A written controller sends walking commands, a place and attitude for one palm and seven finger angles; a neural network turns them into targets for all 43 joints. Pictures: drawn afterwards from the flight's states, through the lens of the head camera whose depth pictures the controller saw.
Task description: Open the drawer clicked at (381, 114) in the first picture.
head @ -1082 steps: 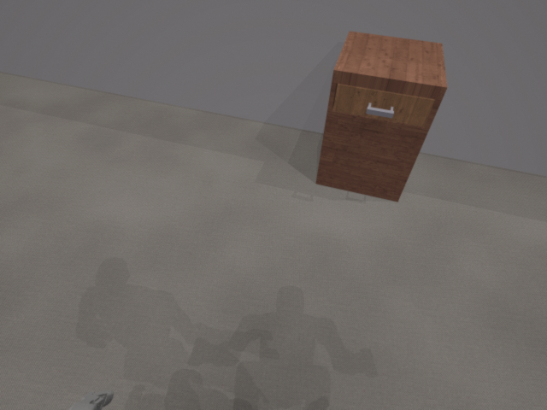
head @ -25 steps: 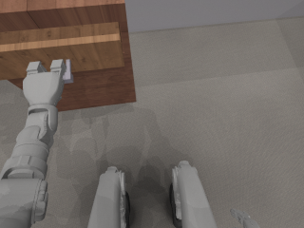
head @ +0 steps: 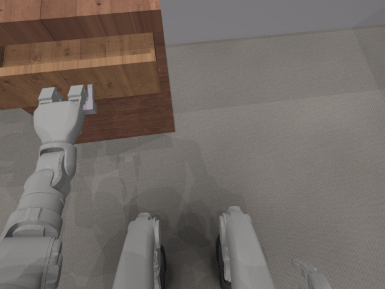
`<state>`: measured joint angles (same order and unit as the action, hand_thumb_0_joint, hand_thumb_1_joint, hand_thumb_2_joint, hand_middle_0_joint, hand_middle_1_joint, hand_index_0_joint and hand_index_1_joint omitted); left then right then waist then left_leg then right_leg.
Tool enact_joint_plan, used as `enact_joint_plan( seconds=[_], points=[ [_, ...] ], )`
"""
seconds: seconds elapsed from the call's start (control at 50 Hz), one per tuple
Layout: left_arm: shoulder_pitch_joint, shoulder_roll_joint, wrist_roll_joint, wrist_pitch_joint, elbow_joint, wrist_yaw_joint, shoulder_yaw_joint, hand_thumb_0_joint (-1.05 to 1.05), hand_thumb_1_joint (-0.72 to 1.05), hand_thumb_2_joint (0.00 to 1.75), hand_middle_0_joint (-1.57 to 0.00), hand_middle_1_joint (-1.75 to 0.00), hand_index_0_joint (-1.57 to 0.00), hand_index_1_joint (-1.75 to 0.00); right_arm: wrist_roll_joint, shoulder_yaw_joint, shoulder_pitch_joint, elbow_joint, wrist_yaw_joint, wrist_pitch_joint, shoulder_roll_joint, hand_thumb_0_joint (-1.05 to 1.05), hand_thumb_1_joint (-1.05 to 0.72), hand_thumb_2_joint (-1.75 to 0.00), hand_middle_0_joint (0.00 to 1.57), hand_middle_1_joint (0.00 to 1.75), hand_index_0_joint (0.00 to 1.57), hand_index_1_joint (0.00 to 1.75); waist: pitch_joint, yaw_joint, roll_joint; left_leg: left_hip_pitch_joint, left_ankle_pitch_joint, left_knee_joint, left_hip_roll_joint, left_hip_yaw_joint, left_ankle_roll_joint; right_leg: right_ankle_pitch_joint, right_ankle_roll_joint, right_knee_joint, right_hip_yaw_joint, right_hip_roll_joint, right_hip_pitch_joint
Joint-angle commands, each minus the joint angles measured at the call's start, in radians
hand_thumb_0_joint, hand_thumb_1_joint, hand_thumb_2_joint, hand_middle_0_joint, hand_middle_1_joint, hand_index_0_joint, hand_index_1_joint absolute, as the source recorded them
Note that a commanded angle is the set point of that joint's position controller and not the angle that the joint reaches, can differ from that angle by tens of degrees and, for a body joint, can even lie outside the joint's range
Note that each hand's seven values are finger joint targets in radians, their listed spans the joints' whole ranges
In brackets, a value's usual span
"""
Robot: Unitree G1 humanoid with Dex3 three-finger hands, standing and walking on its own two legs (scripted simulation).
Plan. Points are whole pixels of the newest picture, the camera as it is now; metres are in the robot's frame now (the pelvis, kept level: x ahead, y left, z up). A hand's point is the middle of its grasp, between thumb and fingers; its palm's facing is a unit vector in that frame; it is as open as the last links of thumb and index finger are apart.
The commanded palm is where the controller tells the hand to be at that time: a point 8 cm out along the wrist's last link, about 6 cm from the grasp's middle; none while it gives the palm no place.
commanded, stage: pull the drawer open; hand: left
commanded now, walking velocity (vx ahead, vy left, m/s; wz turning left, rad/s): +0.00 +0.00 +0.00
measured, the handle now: (69, 100) +0.50 +0.26 -0.05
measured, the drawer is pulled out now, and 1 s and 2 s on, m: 0.07 0.09 0.11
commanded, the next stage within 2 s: none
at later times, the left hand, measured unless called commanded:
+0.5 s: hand (74, 131) +0.44 +0.26 -0.07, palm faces -0.02 -0.04 -1.00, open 5.6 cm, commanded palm +0.40 +0.25 -0.03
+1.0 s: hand (74, 136) +0.43 +0.25 -0.07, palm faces -0.03 -0.03 -1.00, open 5.6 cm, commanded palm +0.39 +0.25 -0.03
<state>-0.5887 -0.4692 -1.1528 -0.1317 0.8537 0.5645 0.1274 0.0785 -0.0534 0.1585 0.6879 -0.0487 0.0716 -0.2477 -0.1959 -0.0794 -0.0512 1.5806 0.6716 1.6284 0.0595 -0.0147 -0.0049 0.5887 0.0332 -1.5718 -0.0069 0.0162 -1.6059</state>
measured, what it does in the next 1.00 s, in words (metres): stands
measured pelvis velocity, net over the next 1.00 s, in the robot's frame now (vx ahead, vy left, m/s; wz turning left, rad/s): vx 0.00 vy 0.00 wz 0.00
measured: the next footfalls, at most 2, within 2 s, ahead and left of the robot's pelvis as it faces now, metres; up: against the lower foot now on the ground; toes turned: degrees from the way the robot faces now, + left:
none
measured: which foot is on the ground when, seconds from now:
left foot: down 0.00-1.00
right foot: down 0.00-1.00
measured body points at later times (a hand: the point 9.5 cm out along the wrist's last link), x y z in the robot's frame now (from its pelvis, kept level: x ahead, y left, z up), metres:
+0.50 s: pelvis +0.00 +0.00 +0.00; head +0.19 +0.00 +0.41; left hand +0.43 +0.25 -0.02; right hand +0.09 -0.27 -0.15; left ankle +0.02 +0.12 -0.53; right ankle +0.06 -0.14 -0.53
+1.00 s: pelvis +0.00 +0.00 +0.00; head +0.19 +0.00 +0.41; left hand +0.42 +0.25 -0.02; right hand +0.10 -0.27 -0.15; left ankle +0.02 +0.12 -0.53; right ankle +0.06 -0.14 -0.53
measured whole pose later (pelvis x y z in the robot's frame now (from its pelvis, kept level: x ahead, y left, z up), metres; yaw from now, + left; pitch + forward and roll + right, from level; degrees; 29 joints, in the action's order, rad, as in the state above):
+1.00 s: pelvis +0.00 +0.00 +0.00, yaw +0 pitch +35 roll -1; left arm -0.52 -0.44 -1.15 -0.11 0.81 0.58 0.11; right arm 0.07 -0.06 0.15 0.69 -0.05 0.06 -0.25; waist -0.20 -0.06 -0.04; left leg 1.55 0.67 1.61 0.06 -0.01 -0.01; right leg 0.59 0.03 -1.56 -0.01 0.02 -1.59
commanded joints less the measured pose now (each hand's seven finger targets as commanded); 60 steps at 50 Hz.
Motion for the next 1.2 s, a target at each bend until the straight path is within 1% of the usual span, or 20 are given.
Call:
enact_joint_plan(
  seconds=[0.0,0.08,0.16,0.22,0.26,0.36,0.44,0.5,0.54,0.6,0.74,0.76,0.8,0.82,0.9,0.94,1.0,1.14,1.16,1.18],
  points=[
    [-0.070,-0.193,0.012,-0.002,-0.132,0.036,0.057,0.00,0.90,0.90,-0.40,-1.35,-0.40,-1.35,-0.002,-0.057,0.161,-0.043,0.011,-0.013,-0.151,0.00,-0.90,-0.90,0.20,0.30,0.20,0.30,-0.608,0.031,-0.019,-0.383,-0.471,-0.192,-0.044,0.023,0.034,-0.417,-0.069,0.143,0.065,-0.043,0.428],
    [-0.086,-0.191,0.015,0.000,-0.106,0.034,0.047,0.00,0.90,0.90,-0.40,-1.35,-0.40,-1.35,-0.005,-0.055,0.157,-0.037,0.011,-0.018,-0.153,0.00,-0.90,-0.90,0.20,0.30,0.20,0.30,-0.565,0.023,-0.008,-0.344,-0.423,-0.192,-0.047,0.025,0.036,-0.373,-0.068,0.151,0.064,-0.044,0.414],
    [-0.082,-0.194,0.008,0.002,-0.114,0.035,0.050,0.00,0.90,0.90,-0.40,-1.35,-0.40,-1.35,-0.004,-0.054,0.160,-0.038,0.012,-0.018,-0.153,0.00,-0.90,-0.90,0.20,0.30,0.20,0.30,-0.585,0.029,-0.032,-0.373,-0.439,-0.198,-0.046,0.020,0.033,-0.368,-0.070,0.142,0.068,-0.043,0.402],
    [-0.070,-0.189,0.012,0.006,-0.099,0.034,0.047,0.00,0.90,0.90,-0.40,-1.35,-0.40,-1.35,-0.006,-0.054,0.156,-0.041,0.013,-0.020,-0.154,0.00,-0.90,-0.90,0.20,0.30,0.20,0.30,-0.561,0.026,0.000,-0.349,-0.415,-0.197,-0.048,0.023,0.035,-0.353,-0.068,0.151,0.065,-0.045,0.402],
    [-0.079,-0.189,0.014,0.006,-0.108,0.032,0.045,0.00,0.90,0.90,-0.40,-1.35,-0.40,-1.35,-0.007,-0.052,0.156,-0.043,0.012,-0.021,-0.153,0.00,-0.90,-0.90,0.20,0.30,0.20,0.30,-0.573,0.031,-0.024,-0.348,-0.412,-0.200,-0.049,0.024,0.034,-0.347,-0.070,0.148,0.064,-0.043,0.410],
    [-0.034,-0.186,0.019,0.008,-0.127,0.033,0.056,0.00,0.90,0.90,-0.40,-1.35,-0.40,-1.35,-0.008,-0.056,0.160,-0.045,0.013,-0.020,-0.152,0.00,-0.90,-0.90,0.20,0.30,0.20,0.30,-0.607,0.042,-0.014,-0.376,-0.449,-0.202,-0.049,0.027,0.034,-0.389,-0.070,0.147,0.063,-0.043,0.435],
    [-0.038,-0.189,0.020,0.008,-0.121,0.029,0.057,0.00,0.90,0.90,-0.40,-1.35,-0.40,-1.35,-0.007,-0.054,0.155,-0.043,0.015,-0.022,-0.151,0.00,-0.90,-0.90,0.20,0.30,0.20,0.30,-0.569,0.035,0.003,-0.356,-0.428,-0.203,-0.046,0.023,0.034,-0.370,-0.069,0.151,0.063,-0.044,0.420],
    [-0.009,-0.185,0.017,0.006,-0.133,0.034,0.058,0.00,0.90,0.90,-0.40,-1.35,-0.40,-1.35,-0.007,-0.055,0.156,-0.047,0.013,-0.022,-0.151,0.00,-0.90,-0.90,0.20,0.30,0.20,0.30,-0.578,0.047,-0.020,-0.372,-0.442,-0.207,-0.049,0.025,0.032,-0.378,-0.072,0.147,0.065,-0.045,0.420],
    [-0.031,-0.175,0.014,0.007,-0.137,0.036,0.050,0.00,0.90,0.90,-0.40,-1.35,-0.40,-1.35,-0.006,-0.057,0.154,-0.044,0.014,-0.022,-0.151,0.00,-0.90,-0.90,0.20,0.30,0.20,0.30,-0.575,0.036,-0.014,-0.381,-0.445,-0.207,-0.045,0.018,0.032,-0.373,-0.072,0.146,0.067,-0.044,0.407],
    [-0.024,-0.168,0.014,0.006,-0.140,0.042,0.043,0.00,0.90,0.90,-0.40,-1.35,-0.40,-1.35,-0.007,-0.057,0.151,-0.043,0.013,-0.023,-0.150,0.00,-0.90,-0.90,0.20,0.30,0.20,0.30,-0.569,0.036,0.000,-0.370,-0.437,-0.204,-0.046,0.022,0.034,-0.373,-0.070,0.150,0.065,-0.044,0.413],
    [-0.019,-0.161,0.009,0.013,-0.165,0.047,0.041,0.00,0.90,0.90,-0.40,-1.35,-0.40,-1.35,-0.005,-0.058,0.150,-0.046,0.011,-0.022,-0.152,0.00,-0.90,-0.90,0.20,0.30,0.20,0.30,-0.587,0.043,-0.037,-0.413,-0.467,-0.216,-0.045,0.014,0.029,-0.382,-0.076,0.144,0.070,-0.044,0.402],
    [-0.002,-0.137,0.009,0.018,-0.150,0.048,0.025,0.00,0.90,0.90,-0.40,-1.35,-0.40,-1.35,-0.006,-0.060,0.149,-0.048,0.010,-0.019,-0.152,0.00,-0.90,-0.90,0.20,0.30,0.20,0.30,-0.581,0.041,-0.040,-0.419,-0.464,-0.217,-0.048,0.017,0.028,-0.376,-0.075,0.149,0.071,-0.044,0.392],
    [-0.003,-0.131,0.017,0.021,-0.152,0.048,0.021,0.00,0.90,0.90,-0.40,-1.35,-0.40,-1.35,-0.007,-0.061,0.146,-0.047,0.010,-0.021,-0.149,0.00,-0.90,-0.90,0.20,0.30,0.20,0.30,-0.578,0.035,-0.005,-0.396,-0.448,-0.210,-0.048,0.022,0.032,-0.380,-0.071,0.156,0.067,-0.044,0.411],
    [-0.011,-0.156,0.015,0.020,-0.150,0.048,0.035,0.00,0.90,0.90,-0.40,-1.35,-0.40,-1.35,-0.007,-0.059,0.148,-0.045,0.012,-0.022,-0.149,0.00,-0.90,-0.90,0.20,0.30,0.20,0.30,-0.579,0.037,0.004,-0.386,-0.449,-0.208,-0.049,0.022,0.033,-0.388,-0.071,0.153,0.065,-0.045,0.423],
    [0.000,-0.142,0.016,0.018,-0.158,0.043,0.025,0.00,0.90,0.90,-0.40,-1.35,-0.40,-1.35,-0.006,-0.060,0.143,-0.045,0.014,-0.026,-0.147,0.00,-0.90,-0.90,0.20,0.30,0.20,0.30,-0.573,0.036,0.005,-0.381,-0.445,-0.206,-0.050,0.026,0.034,-0.398,-0.070,0.158,0.062,-0.045,0.430],
    [0.020,-0.159,0.015,0.016,-0.162,0.042,0.045,0.00,0.90,0.90,-0.40,-1.35,-0.40,-1.35,-0.005,-0.059,0.142,-0.049,0.015,-0.025,-0.146,0.00,-0.90,-0.90,0.20,0.30,0.20,0.30,-0.582,0.048,0.005,-0.378,-0.450,-0.207,-0.052,0.027,0.032,-0.403,-0.073,0.153,0.059,-0.046,0.444],
    [0.001,-0.129,0.011,0.014,-0.148,0.042,0.014,0.00,0.90,0.90,-0.40,-1.35,-0.40,-1.35,-0.006,-0.058,0.137,-0.046,0.014,-0.026,-0.145,0.00,-0.90,-0.90,0.20,0.30,0.20,0.30,-0.549,0.034,-0.006,-0.370,-0.428,-0.205,-0.052,0.029,0.034,-0.373,-0.072,0.158,0.061,-0.047,0.408],
    [0.030,-0.140,0.009,0.019,-0.183,0.047,0.030,0.00,0.90,0.90,-0.40,-1.35,-0.40,-1.35,-0.005,-0.060,0.138,-0.053,0.014,-0.023,-0.146,0.00,-0.90,-0.90,0.20,0.30,0.20,0.30,-0.590,0.051,-0.025,-0.409,-0.472,-0.216,-0.051,0.022,0.029,-0.411,-0.076,0.150,0.063,-0.044,0.435],
    [0.042,-0.108,0.013,0.022,-0.178,0.046,0.007,0.00,0.90,0.90,-0.40,-1.35,-0.40,-1.35,-0.007,-0.062,0.136,-0.055,0.012,-0.022,-0.144,0.00,-0.90,-0.90,0.20,0.30,0.20,0.30,-0.582,0.044,-0.020,-0.411,-0.467,-0.216,-0.053,0.025,0.031,-0.409,-0.074,0.158,0.064,-0.045,0.430],
    [0.038,-0.131,0.012,0.022,-0.190,0.047,0.022,0.00,0.90,0.90,-0.40,-1.35,-0.40,-1.35,-0.007,-0.062,0.135,-0.054,0.013,-0.022,-0.145,0.00,-0.90,-0.90,0.20,0.30,0.20,0.30,-0.587,0.050,-0.016,-0.408,-0.467,-0.216,-0.052,0.024,0.030,-0.409,-0.075,0.153,0.064,-0.045,0.434]
  ],
)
